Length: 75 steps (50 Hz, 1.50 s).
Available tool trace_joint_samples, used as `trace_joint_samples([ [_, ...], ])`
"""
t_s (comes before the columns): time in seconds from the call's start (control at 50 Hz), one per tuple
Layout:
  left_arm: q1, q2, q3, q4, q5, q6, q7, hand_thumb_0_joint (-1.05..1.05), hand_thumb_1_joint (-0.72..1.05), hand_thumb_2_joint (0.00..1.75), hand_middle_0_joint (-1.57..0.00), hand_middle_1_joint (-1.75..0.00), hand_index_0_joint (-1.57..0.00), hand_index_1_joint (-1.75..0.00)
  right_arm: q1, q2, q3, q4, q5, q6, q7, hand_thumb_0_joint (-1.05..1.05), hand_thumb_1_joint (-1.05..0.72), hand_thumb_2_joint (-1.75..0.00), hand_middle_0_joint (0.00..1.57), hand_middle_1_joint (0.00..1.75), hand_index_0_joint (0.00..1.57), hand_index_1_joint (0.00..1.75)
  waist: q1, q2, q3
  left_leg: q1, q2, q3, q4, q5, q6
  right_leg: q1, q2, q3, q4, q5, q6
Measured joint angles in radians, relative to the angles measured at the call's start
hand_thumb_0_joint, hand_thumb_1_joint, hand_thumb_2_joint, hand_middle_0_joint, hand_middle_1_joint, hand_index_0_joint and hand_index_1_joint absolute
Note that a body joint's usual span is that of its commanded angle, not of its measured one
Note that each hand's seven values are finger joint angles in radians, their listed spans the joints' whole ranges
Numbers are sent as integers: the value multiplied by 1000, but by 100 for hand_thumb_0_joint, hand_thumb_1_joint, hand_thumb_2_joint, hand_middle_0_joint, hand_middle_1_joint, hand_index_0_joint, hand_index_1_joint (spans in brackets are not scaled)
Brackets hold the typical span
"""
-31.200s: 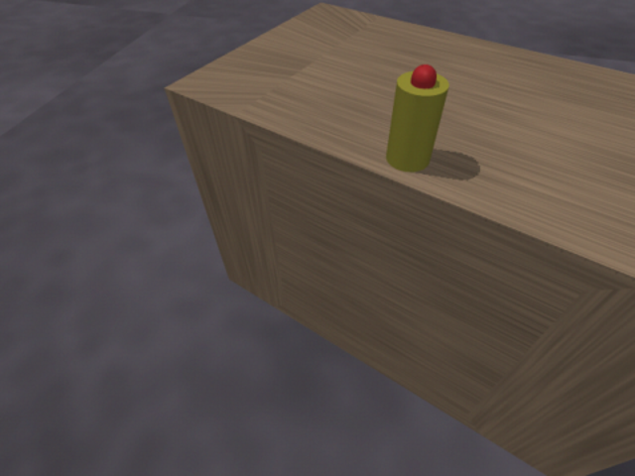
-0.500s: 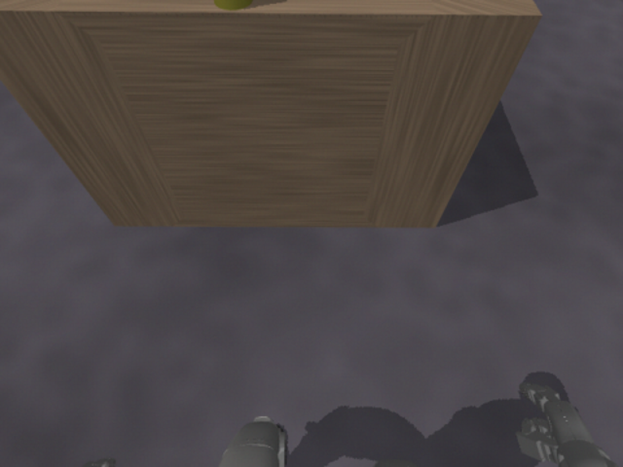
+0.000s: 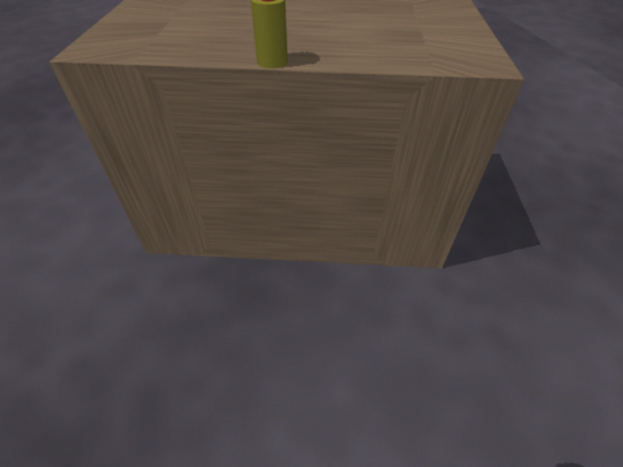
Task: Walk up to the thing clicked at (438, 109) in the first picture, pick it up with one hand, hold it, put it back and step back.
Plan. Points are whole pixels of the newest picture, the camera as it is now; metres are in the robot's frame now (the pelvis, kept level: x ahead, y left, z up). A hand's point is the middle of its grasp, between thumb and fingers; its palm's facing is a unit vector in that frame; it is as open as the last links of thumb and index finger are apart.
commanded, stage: step back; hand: left
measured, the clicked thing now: (269, 26) +1.08 +0.13 +0.12
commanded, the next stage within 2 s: stand in 0.70 s
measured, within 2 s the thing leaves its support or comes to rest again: neither
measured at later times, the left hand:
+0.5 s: hand out of the picture +0.14 +0.26 -0.15, palm faces +0.02 -0.92 -0.39, open 7.4 cm
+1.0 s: hand (157, 465) +0.16 +0.24 -0.14, palm faces -0.04 -0.94 -0.33, open 7.4 cm
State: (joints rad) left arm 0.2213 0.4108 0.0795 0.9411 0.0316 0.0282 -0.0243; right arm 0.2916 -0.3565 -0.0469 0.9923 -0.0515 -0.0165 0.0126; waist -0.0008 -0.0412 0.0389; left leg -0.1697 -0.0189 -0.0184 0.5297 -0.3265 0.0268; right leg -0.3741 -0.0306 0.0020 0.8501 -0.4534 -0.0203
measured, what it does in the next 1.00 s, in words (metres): steps on the spot: right foot, then left foot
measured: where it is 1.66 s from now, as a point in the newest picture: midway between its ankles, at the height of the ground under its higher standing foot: outside the picture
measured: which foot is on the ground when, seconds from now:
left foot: down 0.00-0.18, up 0.20-0.44, down 0.46-1.00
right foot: up 0.00-0.14, down 0.16-1.00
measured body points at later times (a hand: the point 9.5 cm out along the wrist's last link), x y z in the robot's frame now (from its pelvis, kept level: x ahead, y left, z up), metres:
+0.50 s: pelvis +0.05 -0.01 -0.01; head +0.09 -0.02 +0.44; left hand +0.13 +0.30 -0.13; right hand +0.14 -0.32 -0.14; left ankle +0.08 +0.12 -0.73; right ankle +0.05 -0.14 -0.73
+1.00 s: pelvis +0.06 +0.00 +0.01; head +0.07 +0.00 +0.46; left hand +0.16 +0.29 -0.12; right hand +0.17 -0.30 -0.11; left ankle +0.08 +0.12 -0.73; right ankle +0.05 -0.14 -0.73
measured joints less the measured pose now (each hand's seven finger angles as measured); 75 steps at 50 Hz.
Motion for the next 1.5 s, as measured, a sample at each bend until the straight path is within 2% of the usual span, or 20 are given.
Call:
trace_joint_samples([
  [0.06, 4, 2, 1, 10, -4, -12, -11, 1, 91, 89, -21, -30, -20, -30, -8, 0, -1, -10, -1, -11, 2, 1, -90, -89, 20, 30, 21, 30, -1, -11, 4, 15, 12, 10, -22, 10, -18, -8, -8, 4, -31, 30, 3],
  [0.14, 3, -9, -1, 25, -4, -26, -14, 1, 91, 89, -21, -30, -20, -30, -27, -19, -6, -28, 1, -5, 4, 1, -90, -89, 20, 30, 21, 30, -4, 2, 14, 11, 33, 19, 19, -27, -37, 46, -9, -10, -185, 67, 6],
  [0.18, -6, -28, -1, 36, -1, -42, -6, 1, 91, 89, -21, -30, -20, -30, -40, -39, -9, -29, 9, 9, 0, 0, -90, -89, 20, 30, 21, 30, -3, 46, 27, -6, 69, 4, 93, -77, -43, 81, 21, -34, -246, 193, 9],
  [0.2, -10, -41, -2, 38, 3, -50, -2, 1, 91, 89, -21, -30, -20, -30, -44, -45, -10, -28, 14, 16, -6, 0, -90, -89, 20, 30, 20, 30, -6, 72, 31, -29, 82, -18, 151, -97, -29, 89, 38, -53, -244, 193, 7],
  [0.26, -12, -57, -10, 28, 8, -65, 4, 1, 90, 89, -21, -30, -20, -30, -55, -39, -5, -20, 20, 30, -17, 1, -90, -89, 20, 30, 20, 30, 19, 70, 27, -118, 28, -44, 333, -209, -17, 87, 29, -51, -228, 157, -6],
  [0.3, -13, -66, -17, 24, 4, -70, 8, 1, 90, 89, -21, -30, -20, -30, -68, -40, 0, -22, 25, 23, -17, 1, -90, -89, 20, 30, 20, 30, 29, 68, 35, -159, 11, -39, 375, -214, -16, 100, 19, -45, -245, 157, -7],
  [0.36, -22, -71, -27, 28, -1, -76, 14, 1, 90, 89, -21, -30, -20, -30, -86, -42, 2, -25, 29, 13, -16, 1, -90, -89, 20, 30, 20, 30, 33, 77, 47, -193, 23, -30, 333, -169, -19, 113, 11, -49, -261, 156, 2],
  [0.42, -35, -64, -33, 27, -7, -73, 21, 1, 90, 89, -21, -30, -20, -30, -108, -37, 3, -20, 28, 13, -17, 0, -90, -90, 20, 30, 20, 30, 35, 76, 57, -180, 42, -6, 216, -109, -24, 110, 2, -49, -239, 135, 12],
  [0.46, -47, -55, -37, 26, -15, -63, 26, 1, 90, 89, -21, -30, -20, -30, -120, -32, 3, -13, 27, 9, -19, 0, -90, -90, 20, 30, 20, 30, 29, 71, 62, -145, 46, 9, 98, 28, -27, 101, -8, -51, -200, 107, 23],
  [0.48, -59, -48, -37, 28, -18, -56, 29, 1, 90, 89, -21, -30, -20, -30, -130, -22, 1, -6, 26, 8, -21, 0, -90, -90, 20, 30, 20, 30, 29, 54, 71, -137, 34, 16, 88, 63, -34, 97, -21, -44, -177, 92, 30],
  [0.52, -77, -38, -36, 29, -27, -42, 35, 1, 90, 89, -21, -30, -20, -30, -146, -4, 6, 6, 24, 11, -22, 0, -90, -89, 20, 30, 20, 30, 37, 28, 74, -131, 23, 37, 94, 45, -36, 89, -33, -22, -157, 85, 31],
  [0.56, -88, -31, -38, 34, -32, -36, 38, 1, 90, 89, -21, -30, -20, -30, -162, 7, 16, 16, 27, 17, -17, 0, -90, -89, 20, 30, 20, 30, 36, 29, 64, -138, 35, 39, 111, 23, -33, 97, -18, -14, -178, 81, 21],
  [0.62, -104, -25, -39, 53, -27, -41, 38, 1, 90, 89, -21, -30, -20, -30, -194, 20, 27, 34, 28, 26, -15, 0, -90, -89, 20, 30, 20, 30, 32, 38, 58, -134, 57, 34, 115, 13, -36, 123, 4, -19, -226, 109, 41],
  [0.7, -115, -19, -41, 75, -27, -46, 35, 1, 91, 89, -21, -30, -20, -30, -228, 27, 31, 47, 33, 23, -14, 0, -90, -89, 20, 30, 20, 30, 24, 31, 46, -117, 57, 40, 84, 26, -37, 139, 4, -14, -261, 125, 42],
  [0.82, -128, -42, -70, 126, -32, -48, 24, 1, 91, 89, -21, -29, -20, -30, -245, 15, 38, 78, 39, 5, -4, 0, -90, -89, 20, 30, 20, 30, 17, 38, 26, -51, 49, 45, -19, 72, -33, 206, -2, -13, -368, 175, 50],
  [1.12, -130, -57, -82, 188, -23, -56, 15, 1, 91, 89, -21, -30, -20, -30, -222, 12, 38, 134, 38, 6, 3, 0, -90, -89, 20, 30, 20, 30, 4, 30, 21, 22, 45, 49, -182, 164, -38, 270, -3, -13, -514, 259, 50],
  [1.5, -115, -55, -85, 195, -26, -52, 18, 1, 91, 89, -21, -30, -20, -30, -193, 13, 43, 160, 38, 7, 1, 0, -90, -89, 20, 30, 20, 30, -2, 41, 16, 24, 48, 48, -203, 164, -46, 267, 1, -15, -524, 253, 43],
])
